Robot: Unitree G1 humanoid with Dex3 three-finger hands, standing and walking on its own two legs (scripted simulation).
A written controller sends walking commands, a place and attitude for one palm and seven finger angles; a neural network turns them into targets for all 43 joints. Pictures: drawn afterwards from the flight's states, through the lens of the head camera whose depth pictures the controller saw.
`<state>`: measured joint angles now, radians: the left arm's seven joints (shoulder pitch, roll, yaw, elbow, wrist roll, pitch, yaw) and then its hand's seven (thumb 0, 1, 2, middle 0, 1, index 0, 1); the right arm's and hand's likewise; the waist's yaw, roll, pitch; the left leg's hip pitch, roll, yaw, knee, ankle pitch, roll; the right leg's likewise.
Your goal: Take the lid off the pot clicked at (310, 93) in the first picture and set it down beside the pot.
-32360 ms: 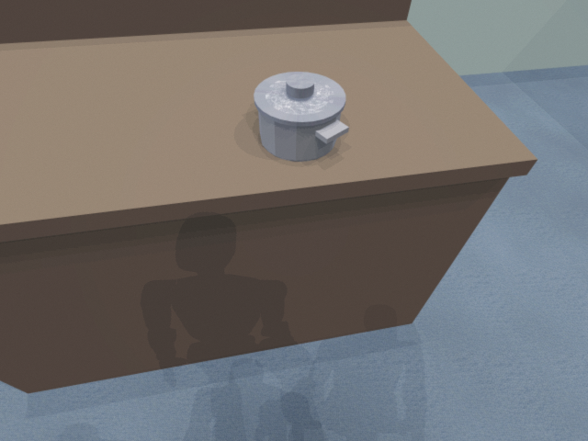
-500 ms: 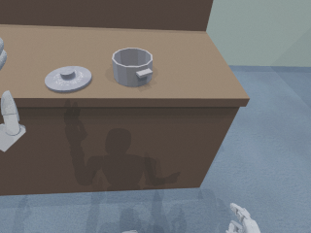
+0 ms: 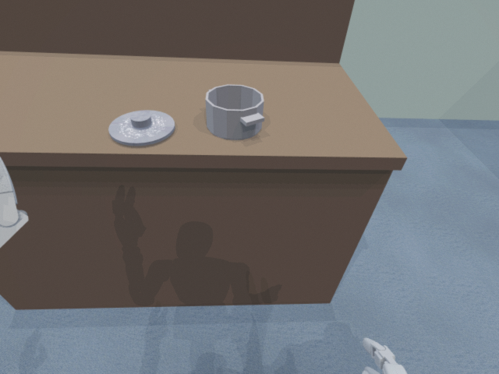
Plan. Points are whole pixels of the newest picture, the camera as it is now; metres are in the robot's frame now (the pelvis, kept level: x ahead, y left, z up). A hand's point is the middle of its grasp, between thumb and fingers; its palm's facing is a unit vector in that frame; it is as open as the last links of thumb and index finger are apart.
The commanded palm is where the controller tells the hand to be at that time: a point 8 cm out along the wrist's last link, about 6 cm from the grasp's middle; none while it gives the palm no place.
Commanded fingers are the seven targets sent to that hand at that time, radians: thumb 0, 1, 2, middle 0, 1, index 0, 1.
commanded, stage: stop stepping back and stand still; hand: left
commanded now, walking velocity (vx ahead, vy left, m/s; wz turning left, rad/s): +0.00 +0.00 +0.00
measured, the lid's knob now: (141, 119) +0.67 +0.32 +0.08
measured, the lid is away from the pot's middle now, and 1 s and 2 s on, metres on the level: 0.24 0.24 0.24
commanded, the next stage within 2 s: let the arm hang, fingers relaxed in 0.36 s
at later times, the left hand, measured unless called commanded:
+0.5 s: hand out of the picture +0.13 +0.18 -0.16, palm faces +0.01 -0.99 -0.17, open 7.4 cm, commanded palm none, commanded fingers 0.00 0.90 0.90 -0.20 -0.30 -0.20 -0.30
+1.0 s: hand out of the picture +0.05 +0.18 -0.16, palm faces +0.07 -0.96 -0.25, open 7.3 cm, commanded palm none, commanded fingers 0.00 0.90 0.90 -0.20 -0.30 -0.20 -0.30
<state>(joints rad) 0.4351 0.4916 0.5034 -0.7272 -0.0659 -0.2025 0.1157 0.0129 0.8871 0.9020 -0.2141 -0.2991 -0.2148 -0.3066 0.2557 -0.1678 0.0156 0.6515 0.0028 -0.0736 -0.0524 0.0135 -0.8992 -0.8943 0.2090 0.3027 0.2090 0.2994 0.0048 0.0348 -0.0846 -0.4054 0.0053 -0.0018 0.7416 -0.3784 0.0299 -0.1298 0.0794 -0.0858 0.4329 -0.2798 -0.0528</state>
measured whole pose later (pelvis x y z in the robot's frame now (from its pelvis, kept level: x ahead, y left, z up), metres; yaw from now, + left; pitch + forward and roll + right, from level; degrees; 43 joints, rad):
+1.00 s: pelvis +0.04 -0.01 +0.00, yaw +5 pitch -1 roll +0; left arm 0.25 0.17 -0.01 1.07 0.01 0.02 0.03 0.01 0.92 0.90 -0.20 -0.30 -0.20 -0.30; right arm 0.31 -0.15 -0.03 1.04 -0.01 0.04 -0.02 0.01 -0.92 -0.89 0.21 0.30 0.21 0.30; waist -0.03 0.05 0.04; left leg -0.26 0.00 -0.02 0.52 -0.25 0.00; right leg -0.14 0.01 0.03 0.49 -0.33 0.00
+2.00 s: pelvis +0.07 -0.02 +0.01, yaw +4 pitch -1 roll +0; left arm 0.24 0.15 0.02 1.09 0.01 0.01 0.04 0.01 0.92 0.90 -0.20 -0.30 -0.20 -0.30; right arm 0.28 -0.13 -0.04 1.08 -0.01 0.01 -0.05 0.00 -0.91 -0.89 0.20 0.30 0.20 0.30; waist -0.02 0.00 0.07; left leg -0.20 0.01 -0.01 0.49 -0.28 0.00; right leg -0.08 0.02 0.04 0.44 -0.34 -0.01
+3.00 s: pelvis +0.06 -0.02 +0.01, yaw +4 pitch -2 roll +0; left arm 0.26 0.14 0.03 1.11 0.01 0.01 0.04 0.01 0.92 0.90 -0.20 -0.30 -0.20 -0.30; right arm 0.28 -0.12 -0.04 1.10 -0.01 0.01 -0.05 0.00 -0.91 -0.89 0.20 0.30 0.20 0.30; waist -0.02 0.01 0.07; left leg -0.19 0.02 -0.01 0.48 -0.27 -0.01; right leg -0.08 0.03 0.04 0.44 -0.33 -0.01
